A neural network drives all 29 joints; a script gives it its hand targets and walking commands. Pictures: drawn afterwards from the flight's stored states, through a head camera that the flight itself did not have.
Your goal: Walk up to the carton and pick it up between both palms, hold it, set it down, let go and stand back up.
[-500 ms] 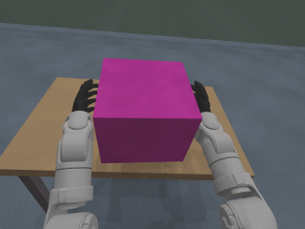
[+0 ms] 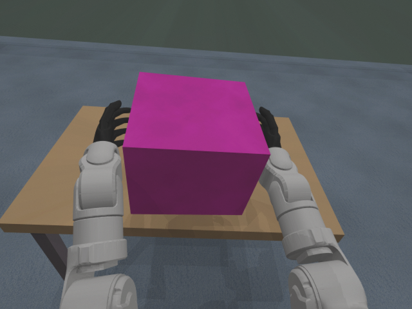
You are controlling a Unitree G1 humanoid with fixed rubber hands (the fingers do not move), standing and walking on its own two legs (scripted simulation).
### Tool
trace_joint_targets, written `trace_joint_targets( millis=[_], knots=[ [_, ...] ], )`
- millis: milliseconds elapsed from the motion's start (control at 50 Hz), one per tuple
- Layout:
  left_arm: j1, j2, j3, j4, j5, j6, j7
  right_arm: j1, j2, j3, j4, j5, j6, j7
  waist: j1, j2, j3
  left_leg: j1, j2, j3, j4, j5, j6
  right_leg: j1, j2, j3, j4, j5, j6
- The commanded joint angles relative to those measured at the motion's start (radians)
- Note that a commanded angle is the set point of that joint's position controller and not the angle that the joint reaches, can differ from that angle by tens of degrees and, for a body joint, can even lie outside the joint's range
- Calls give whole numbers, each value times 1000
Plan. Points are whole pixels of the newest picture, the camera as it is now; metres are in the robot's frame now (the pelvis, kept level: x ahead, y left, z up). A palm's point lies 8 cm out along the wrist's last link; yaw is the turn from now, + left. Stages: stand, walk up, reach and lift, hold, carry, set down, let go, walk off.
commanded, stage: hold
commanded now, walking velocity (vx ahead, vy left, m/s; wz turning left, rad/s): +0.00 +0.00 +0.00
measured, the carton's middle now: (191, 144) +0.38 +0.00 +0.17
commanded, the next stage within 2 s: none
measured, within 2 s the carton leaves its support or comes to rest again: neither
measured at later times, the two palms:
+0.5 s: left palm (105, 147) +0.36 +0.16 +0.18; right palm (266, 146) +0.36 -0.14 +0.18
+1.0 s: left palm (104, 147) +0.36 +0.16 +0.19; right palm (267, 145) +0.36 -0.14 +0.18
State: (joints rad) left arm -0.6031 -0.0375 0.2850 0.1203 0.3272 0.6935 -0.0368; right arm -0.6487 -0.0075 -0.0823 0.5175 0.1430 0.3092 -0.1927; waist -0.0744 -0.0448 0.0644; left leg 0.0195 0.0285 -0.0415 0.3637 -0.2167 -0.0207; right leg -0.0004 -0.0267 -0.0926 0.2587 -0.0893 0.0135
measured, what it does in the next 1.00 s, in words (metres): stands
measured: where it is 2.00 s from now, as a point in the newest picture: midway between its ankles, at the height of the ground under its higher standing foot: outside the picture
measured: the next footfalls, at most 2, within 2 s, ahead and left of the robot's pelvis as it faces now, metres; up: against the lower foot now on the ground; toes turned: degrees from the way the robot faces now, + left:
none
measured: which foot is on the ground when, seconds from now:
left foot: down 0.00-1.00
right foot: down 0.00-1.00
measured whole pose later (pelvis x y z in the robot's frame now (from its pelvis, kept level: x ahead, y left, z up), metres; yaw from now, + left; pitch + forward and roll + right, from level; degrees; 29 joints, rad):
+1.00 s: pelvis +0.00 +0.00 +0.00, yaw +0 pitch -9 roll -1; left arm -0.57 -0.02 0.27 0.09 0.31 0.69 -0.04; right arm -0.64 -0.01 -0.06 0.49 0.17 0.32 -0.21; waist -0.07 -0.06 0.06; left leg 0.02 0.03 -0.04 0.36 -0.22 -0.02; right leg 0.00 -0.02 -0.09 0.26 -0.09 0.01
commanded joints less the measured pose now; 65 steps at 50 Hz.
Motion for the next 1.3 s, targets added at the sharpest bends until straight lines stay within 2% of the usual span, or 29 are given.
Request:
trace_joint_targets(
  millis=[0,160,180,220,280,380,420,460,480,500,540,560,600,640,680,700,760,840,900,1000,1080,1200,1280],
  knots=[
    [-584,-544,-438,-81,-142,-52,-146,-771,534,420,-335,74,-83,116,8,73,-388,-97,-83,68,-73,253,-12,267,79,-7,14,71,5],
    [-583,-537,-438,-80,-146,-55,-153,-762,548,425,-338,71,-86,104,-2,61,-389,-102,-90,75,-74,235,-7,280,73,-4,16,102,15],
    [-579,-538,-451,-47,-158,-54,-154,-809,540,421,-378,73,-97,103,6,40,-393,-105,-90,70,-70,219,-3,251,70,-5,8,98,19],
    [-549,-541,-458,-80,-157,-58,-153,-743,531,434,-358,86,-89,96,-10,45,-399,-67,-86,64,-57,283,-13,256,76,-5,15,155,18],
    [-559,-546,-472,-98,-168,-62,-154,-747,537,441,-381,90,-83,89,-16,49,-407,-67,-90,63,-52,293,-16,251,74,-4,15,166,22],
    [-589,-544,-467,-75,-155,-54,-156,-741,522,400,-325,76,-70,99,-24,78,-352,-86,-83,64,-76,215,-22,214,73,-8,3,55,13],
    [-615,-557,-492,-119,-170,-61,-148,-748,529,411,-345,85,-77,104,-27,93,-410,-66,-80,60,-65,258,-32,218,80,-12,16,77,11],
    [-574,-580,-518,-115,-179,-59,-139,-777,526,431,-408,100,-88,102,-25,108,-452,-40,-80,52,-38,330,-39,228,84,-9,21,133,8],
    [-577,-572,-523,-125,-179,-61,-134,-780,519,440,-412,111,-88,101,-22,115,-460,-32,-80,48,-28,362,-45,229,86,-11,24,149,6],
    [-567,-566,-517,-121,-168,-60,-131,-741,509,434,-368,109,-77,100,-27,121,-428,-26,-80,48,-32,363,-49,218,86,-11,19,141,5],
    [-565,-567,-516,-157,-167,-62,-129,-711,514,445,-363,111,-73,100,-26,109,-417,-19,-80,46,-32,384,-51,218,89,-11,20,154,7],
    [-553,-562,-507,-134,-158,-56,-130,-721,503,440,-354,112,-72,103,-15,116,-388,-29,-80,47,-40,368,-51,210,89,-15,14,126,5],
    [-544,-564,-512,-133,-164,-53,-133,-729,511,439,-382,110,-76,104,-18,104,-397,-32,-77,48,-44,349,-45,213,88,-12,9,117,4],
    [-561,-556,-498,-140,-156,-54,-136,-714,515,422,-356,102,-70,107,-18,100,-368,-56,-76,53,-60,314,-40,217,84,-11,11,100,4],
    [-556,-545,-490,-133,-152,-49,-134,-729,510,432,-359,104,-72,110,-2,90,-386,-54,-78,57,-61,308,-34,228,85,-9,10,91,3],
    [-548,-541,-484,-108,-150,-44,-135,-739,506,424,-355,96,-71,110,-2,83,-370,-61,-78,57,-66,279,-30,219,82,-8,5,74,5],
    [-573,-560,-511,-151,-170,-50,-139,-754,525,438,-394,104,-78,105,-14,86,-418,-44,-80,58,-52,322,-36,231,83,-7,13,127,10],
    [-550,-556,-487,-114,-157,-44,-144,-728,521,423,-372,92,-69,99,-20,87,-386,-55,-82,60,-57,292,-30,229,80,-3,9,105,10],
    [-550,-547,-482,-126,-157,-45,-147,-740,531,441,-391,101,-70,97,-5,79,-401,-56,-85,63,-49,318,-28,249,79,-4,15,141,15],
    [-584,-550,-497,-127,-170,-57,-148,-729,525,421,-363,89,-69,101,-26,81,-386,-55,-79,60,-66,271,-30,215,81,-6,10,94,11],
    [-604,-546,-468,-92,-158,-57,-150,-746,521,399,-326,72,-73,111,-13,88,-384,-79,-79,65,-79,228,-27,216,76,-6,7,47,10],
    [-572,-558,-493,-110,-171,-62,-147,-773,538,453,-402,103,-82,95,-11,76,-439,-36,-87,57,-37,339,-28,252,81,-4,16,164,16],
    [-558,-542,-459,-93,-142,-50,-151,-720,522,417,-325,82,-71,103,-6,77,-346,-75,-79,65,-78,249,-23,222,82,-7,5,60,9]
  ],
)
